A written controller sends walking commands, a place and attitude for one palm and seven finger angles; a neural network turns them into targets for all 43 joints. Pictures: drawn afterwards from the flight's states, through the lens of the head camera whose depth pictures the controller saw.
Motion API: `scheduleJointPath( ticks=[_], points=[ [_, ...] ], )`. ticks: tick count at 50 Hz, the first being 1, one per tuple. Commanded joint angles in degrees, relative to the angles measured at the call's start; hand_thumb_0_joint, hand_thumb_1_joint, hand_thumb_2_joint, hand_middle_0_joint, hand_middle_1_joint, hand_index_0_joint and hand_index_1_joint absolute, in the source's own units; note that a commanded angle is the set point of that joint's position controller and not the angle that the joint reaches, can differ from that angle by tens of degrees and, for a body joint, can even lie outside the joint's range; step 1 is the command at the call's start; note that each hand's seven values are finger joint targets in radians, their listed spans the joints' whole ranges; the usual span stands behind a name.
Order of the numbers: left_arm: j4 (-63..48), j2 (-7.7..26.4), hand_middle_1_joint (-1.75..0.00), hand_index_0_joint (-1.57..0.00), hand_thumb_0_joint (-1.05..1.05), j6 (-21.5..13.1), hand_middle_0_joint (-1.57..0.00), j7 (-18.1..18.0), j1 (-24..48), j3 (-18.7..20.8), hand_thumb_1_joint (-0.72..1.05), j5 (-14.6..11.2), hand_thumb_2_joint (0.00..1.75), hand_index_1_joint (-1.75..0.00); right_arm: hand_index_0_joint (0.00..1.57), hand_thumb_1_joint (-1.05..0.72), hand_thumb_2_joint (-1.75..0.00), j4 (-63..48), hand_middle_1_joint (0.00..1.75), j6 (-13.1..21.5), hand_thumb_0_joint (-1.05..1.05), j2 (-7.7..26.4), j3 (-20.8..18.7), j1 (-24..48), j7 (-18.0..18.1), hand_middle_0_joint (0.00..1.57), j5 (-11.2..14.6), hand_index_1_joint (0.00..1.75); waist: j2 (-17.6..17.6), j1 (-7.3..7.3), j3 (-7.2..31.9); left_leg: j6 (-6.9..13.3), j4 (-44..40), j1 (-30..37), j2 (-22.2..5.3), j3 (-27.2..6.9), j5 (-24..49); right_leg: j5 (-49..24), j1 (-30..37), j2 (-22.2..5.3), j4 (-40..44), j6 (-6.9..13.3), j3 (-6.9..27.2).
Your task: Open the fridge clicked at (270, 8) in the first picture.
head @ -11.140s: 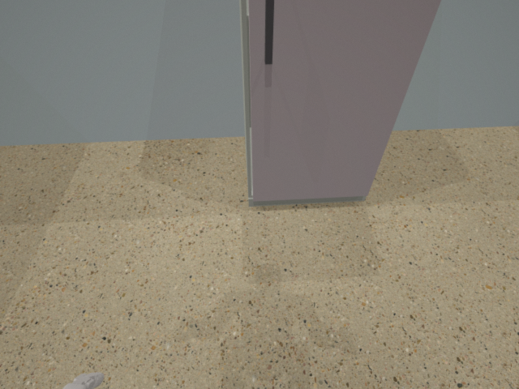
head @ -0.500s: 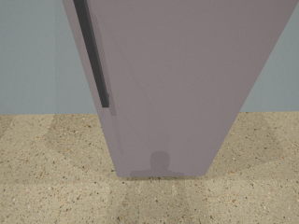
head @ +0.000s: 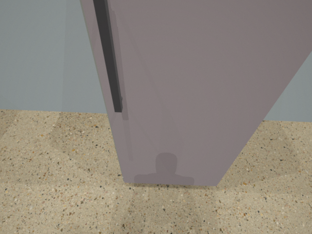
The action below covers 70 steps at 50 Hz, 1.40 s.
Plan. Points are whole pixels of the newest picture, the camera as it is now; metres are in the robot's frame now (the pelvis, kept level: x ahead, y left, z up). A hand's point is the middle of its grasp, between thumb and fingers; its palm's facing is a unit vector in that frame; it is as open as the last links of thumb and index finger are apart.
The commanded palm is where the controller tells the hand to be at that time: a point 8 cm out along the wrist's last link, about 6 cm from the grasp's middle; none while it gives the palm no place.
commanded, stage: look again from close up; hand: left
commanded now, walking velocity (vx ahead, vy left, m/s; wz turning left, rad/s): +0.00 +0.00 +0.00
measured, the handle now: (112, 58) +0.49 +0.15 +0.21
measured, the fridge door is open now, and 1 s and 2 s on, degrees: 0 0 0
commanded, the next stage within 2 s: raise the hand to about handle height in 0.82 s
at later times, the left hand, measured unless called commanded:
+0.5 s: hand out of the picture +0.03 +0.23 -0.18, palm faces -0.01 -0.97 -0.25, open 7.3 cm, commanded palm none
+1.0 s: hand out of the picture +0.07 +0.22 -0.14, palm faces +0.15 -0.96 -0.22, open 7.4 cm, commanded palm +0.10 +0.26 -0.06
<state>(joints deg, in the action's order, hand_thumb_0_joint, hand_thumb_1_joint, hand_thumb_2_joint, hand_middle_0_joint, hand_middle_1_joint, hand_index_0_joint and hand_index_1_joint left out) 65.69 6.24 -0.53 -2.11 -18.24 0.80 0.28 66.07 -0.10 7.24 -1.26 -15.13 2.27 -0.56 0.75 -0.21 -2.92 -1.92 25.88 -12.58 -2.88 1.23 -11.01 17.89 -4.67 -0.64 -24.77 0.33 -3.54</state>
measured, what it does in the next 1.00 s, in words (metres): stands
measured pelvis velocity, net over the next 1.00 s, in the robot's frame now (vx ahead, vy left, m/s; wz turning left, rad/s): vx -0.01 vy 0.03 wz -0.02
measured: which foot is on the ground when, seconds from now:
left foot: down 0.00-1.00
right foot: down 0.00-1.00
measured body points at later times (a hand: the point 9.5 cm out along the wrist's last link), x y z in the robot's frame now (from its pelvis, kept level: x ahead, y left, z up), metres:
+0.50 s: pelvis +0.00 +0.04 -0.01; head +0.00 +0.03 +0.44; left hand +0.03 +0.28 -0.16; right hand +0.02 -0.20 -0.16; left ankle +0.03 +0.14 -0.74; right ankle -0.05 -0.11 -0.74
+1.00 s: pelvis -0.01 +0.03 -0.01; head +0.01 +0.03 +0.44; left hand +0.06 +0.27 -0.12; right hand +0.04 -0.22 -0.15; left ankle +0.03 +0.14 -0.74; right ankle -0.05 -0.11 -0.74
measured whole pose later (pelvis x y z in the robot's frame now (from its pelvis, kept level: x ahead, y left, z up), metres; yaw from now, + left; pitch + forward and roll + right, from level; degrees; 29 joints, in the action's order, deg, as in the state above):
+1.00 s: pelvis -0.01 +0.03 -0.01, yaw -1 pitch -1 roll +0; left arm 29.8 10.7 4.4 -4.0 -24.9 2.2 -4.1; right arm 54.0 5.8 11.1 0.3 -16.4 2.9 1.1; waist 1.0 -0.9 -3.0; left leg 0.3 29.9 -16.2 -0.8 3.2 -12.7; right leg 19.6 -9.8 -3.0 -30.8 -1.3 -1.2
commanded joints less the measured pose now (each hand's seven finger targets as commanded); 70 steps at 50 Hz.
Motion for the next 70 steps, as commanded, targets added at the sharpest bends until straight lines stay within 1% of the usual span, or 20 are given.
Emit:
scheduleJointPath(
  ticks=[1, 3, 4, 5, 10, 17, 25, 45, 46, 47, 48, 49, 50, 52, 55, 57, 60, 63, 67, 70],
  points=[
    [-1.4, 5.3, -0.30, -0.20, 0.00, -0.2, -0.20, -0.4, -4.4, 0.5, 0.90, 0.2, 0.90, -0.30, 0.20, -0.90, -0.90, -1.4, 0.30, 0.9, 0.00, 4.6, -0.3, -3.8, 0.1, 0.20, 0.1, 0.30, -0.8, 0.19, -2.9, 2.0, -3.4, 3.4, -3.1, -2.7, 9.3, -9.4, -6.9, -5.6, 6.7, 0.6, 4.1],
    [-1.5, 5.6, -0.30, -0.20, 0.00, -0.2, -0.20, -0.3, -4.4, 0.6, 0.90, 0.3, 0.90, -0.30, 0.20, -0.90, -0.90, -1.7, 0.30, 0.9, 0.00, 5.0, -0.3, -3.5, 0.1, 0.20, 0.1, 0.30, -0.8, -0.02, -2.4, 2.2, -3.7, 3.6, -3.2, -2.9, 9.6, -9.1, -6.4, -5.6, 6.8, 0.4, 3.9],
    [-0.8, 7.8, -0.30, -0.20, 0.00, -2.3, -0.20, -2.3, -9.0, 0.3, 0.90, 1.4, 0.90, -0.30, 0.20, -0.90, -0.90, -6.4, 0.30, 1.9, 0.00, 6.9, 0.0, 3.8, -0.7, 0.20, 0.4, 0.30, 1.2, -2.69, -2.7, 1.2, 10.6, -0.6, -2.5, -0.7, 10.3, -37.3, -8.5, -9.1, 7.5, -0.9, 10.5],
    [-4.0, 9.9, -0.30, -0.20, 0.00, -2.8, -0.20, -2.0, -4.1, 0.6, 0.90, 1.2, 0.90, -0.30, 0.20, -0.90, -0.90, -8.3, 0.30, 1.4, 0.00, 3.6, 0.0, -0.8, -1.2, 0.20, 0.1, 0.30, 1.7, 2.48, 0.2, 2.0, 8.2, -3.1, -0.8, -0.7, -4.1, -34.3, -5.7, -11.0, 4.1, 1.7, 8.6],
    [-6.7, 8.5, -0.30, -0.20, 0.00, -1.9, -0.20, -1.2, -3.1, 0.4, 0.90, 0.6, 0.90, -0.30, 0.20, -0.90, -0.90, -8.7, 0.30, 2.1, 0.00, 7.4, 0.0, -3.6, -1.1, 0.20, -0.1, 0.30, -6.3, 0.97, 5.1, 4.0, 4.3, 0.2, -3.4, -3.6, 16.2, -13.0, -5.2, -4.0, -3.2, 2.0, 3.2],
    [-7.9, 9.0, -0.30, -0.20, 0.00, -0.1, -0.20, -0.4, -1.7, -0.1, 0.90, 0.8, 0.90, -0.30, 0.20, -0.90, -0.90, -10.5, 0.30, 1.1, 0.00, 9.1, -0.1, -1.5, -1.4, 0.20, -0.4, 0.30, -2.1, 0.30, -4.5, 4.5, -3.7, -5.9, -2.7, -5.6, -6.4, 4.8, -11.1, -3.0, 0.0, 1.2, 3.7],
    [-8.0, 11.2, -0.30, -0.20, 0.00, -0.5, -0.20, 0.0, -1.3, 0.1, 0.90, 0.7, 0.90, -0.30, 0.20, -0.90, -0.90, -10.0, 0.30, 1.9, 0.00, 10.3, 0.0, -0.8, -1.3, 0.20, -0.3, 0.30, -1.5, -0.41, 1.0, 4.7, -3.4, -1.7, -2.7, -4.7, 1.9, -2.5, -7.6, -4.4, 0.0, 0.8, 3.9],
    [-5.1, 12.3, -0.30, -0.20, 0.00, -0.7, -0.20, 0.2, -0.3, 0.0, 0.90, 0.7, 0.90, -0.30, 0.20, -0.90, -0.90, -6.5, 0.30, 1.8, 0.00, 10.9, -0.1, 1.2, -1.1, 0.20, 0.0, 0.30, -0.8, -0.04, 0.3, 4.0, -3.3, 1.4, -2.9, -3.0, 4.9, -5.7, -8.4, -5.4, 2.6, 0.7, 5.3],
    [-4.5, 10.0, -0.30, -0.20, 0.00, -1.3, -0.20, -2.0, -4.0, -0.4, 0.90, 1.4, 0.90, -0.30, 0.20, -0.90, -0.90, -9.7, 0.30, 1.8, 0.00, 11.0, 0.0, 3.2, -1.4, 0.20, 0.4, 0.30, 2.1, -0.84, -1.5, 2.5, 6.8, -1.1, -3.9, -2.4, 9.4, -16.0, -9.9, -7.1, 4.9, 0.2, 8.3],
    [-95.2, 25.3, -0.32, -0.20, 0.00, -13.7, -0.20, -2.7, 38.0, 9.9, 0.88, -9.6, 0.89, -0.32, 0.20, -0.90, -0.90, -28.3, 0.30, 10.0, 0.00, 18.1, -2.0, 0.2, 1.1, 0.20, 3.0, 0.30, -9.6, 6.03, 29.0, 3.3, 0.9, 16.3, 2.3, -0.9, 13.8, -19.7, -7.0, -1.3, -3.5, 1.5, 0.0],
    [-92.1, 29.1, -0.33, -0.20, 0.00, -12.8, -0.20, -5.9, 25.6, 13.1, 0.85, -5.4, 0.88, -0.33, 0.20, -0.90, -0.90, -26.2, 0.30, 14.3, 0.00, 12.4, 0.8, 5.9, 3.9, 0.20, 3.0, 0.30, -16.7, 0.96, 25.3, 2.4, 0.6, 19.5, -0.1, 0.4, 15.1, -12.2, -10.2, -0.4, -6.8, 1.5, -0.2],
    [-78.7, 8.6, -0.34, -0.21, 0.00, -6.0, -0.21, -6.0, -3.3, 2.0, 0.83, -7.0, 0.87, -0.34, 0.20, -0.90, -0.90, -27.2, 0.30, 17.2, 0.00, 10.4, 0.0, 3.8, 3.2, 0.20, 2.5, 0.30, -15.8, 0.88, 20.5, 1.6, -1.8, 14.3, -1.2, -2.7, 13.6, -3.9, -14.4, 0.2, -9.8, 1.1, -3.4],
    [-70.9, 3.2, -0.36, -0.21, 0.00, -3.3, -0.21, -5.7, -6.4, 0.4, 0.81, -8.5, 0.86, -0.36, 0.20, -0.90, -0.90, -25.2, 0.30, 17.6, 0.00, 10.4, -0.4, 3.7, 3.1, 0.20, 3.8, 0.30, -8.3, 2.06, 11.5, 1.9, -1.2, 6.7, 0.1, -3.1, 6.1, -2.2, -16.7, 0.3, -8.8, 0.3, -3.0],
    [-71.0, 8.6, -0.39, -0.21, 0.00, -10.0, -0.21, -3.5, -2.1, 6.9, 0.76, -9.1, 0.84, -0.39, 0.20, -0.90, -0.90, -29.0, 0.30, 17.9, 0.00, 13.3, -2.3, 5.0, 2.9, 0.20, 2.2, 0.30, -1.0, 3.08, 3.8, 1.9, 4.0, -3.8, 1.9, -2.8, -2.6, -1.1, -21.7, 0.7, -6.1, 0.0, -3.6],
    [-54.8, 3.6, -0.43, -0.22, 0.00, -22.5, -0.22, 6.3, -18.8, 8.9, 0.69, -11.4, 0.81, -0.43, 0.20, -0.90, -0.90, -32.1, 0.30, 16.9, 0.00, 12.4, -3.8, 8.0, 0.4, 0.20, 0.6, 0.30, 11.1, -2.27, 2.9, 0.5, 13.2, -17.0, 2.3, -1.1, -1.9, 1.5, -29.5, 1.9, -14.3, 0.3, -4.5],
    [-53.9, 6.3, -0.47, -0.22, 0.00, -31.4, -0.22, 15.4, -18.4, 11.2, 0.64, -13.5, 0.79, -0.47, 0.20, -0.90, -0.90, -34.9, 0.30, 16.3, 0.00, 13.0, -4.8, 9.7, -1.3, 0.20, 0.9, 0.30, 9.7, -2.79, 6.3, 0.3, 18.9, -22.8, 2.5, -0.3, -3.8, 1.6, -31.8, 1.0, -19.3, 0.7, -2.4],
    [-59.0, 14.1, -0.51, -0.22, 0.00, -28.9, -0.22, 22.1, -16.2, 18.3, 0.57, -17.3, 0.76, -0.51, 0.20, -0.90, -0.90, -42.5, 0.30, 15.0, 0.00, 13.8, -4.8, 11.6, -1.0, 0.20, 2.8, 0.30, 2.4, -4.81, 12.7, 1.7, 21.2, -23.1, 4.2, 2.4, -5.8, 4.0, -27.7, -0.4, -18.3, 0.6, 2.0],
    [-70.8, 17.3, -0.55, -0.23, 0.00, -25.3, -0.23, 20.8, -6.3, 21.7, 0.50, -20.8, 0.73, -0.55, 0.20, -0.90, -0.90, -45.0, 0.30, 14.4, 0.00, 13.0, -3.9, 9.8, 1.4, 0.20, 2.9, 0.30, 0.6, -2.82, 14.7, 2.5, 23.2, -22.8, 3.8, 1.4, -9.2, 12.3, -30.0, -0.4, -15.6, -0.8, 5.7],
    [-86.7, 16.5, -0.62, -0.24, 0.00, -31.0, -0.24, 17.0, 4.5, 17.9, 0.41, -18.6, 0.69, -0.62, 0.20, -0.90, -0.90, -42.5, 0.30, 16.1, 0.00, 12.1, -3.0, 5.4, 2.8, 0.20, 1.9, 0.30, -7.2, 1.54, 18.2, 3.6, 24.8, -16.3, 2.1, -0.8, -3.7, 3.1, -32.4, 0.7, -18.0, -0.2, 4.4],
    [-82.1, 17.0, -0.66, -0.24, 0.00, -32.0, -0.24, 19.7, 6.6, 15.6, 0.34, -18.4, 0.66, -0.66, 0.20, -0.90, -0.90, -39.3, 0.30, 17.5, 0.00, 13.0, -2.4, 4.1, 3.8, 0.20, 2.1, 0.30, -5.2, 3.99, 14.6, 3.8, 26.2, -18.1, 1.6, -2.0, -4.5, 1.9, -34.1, 1.0, -17.5, -0.4, 5.2]
  ],
)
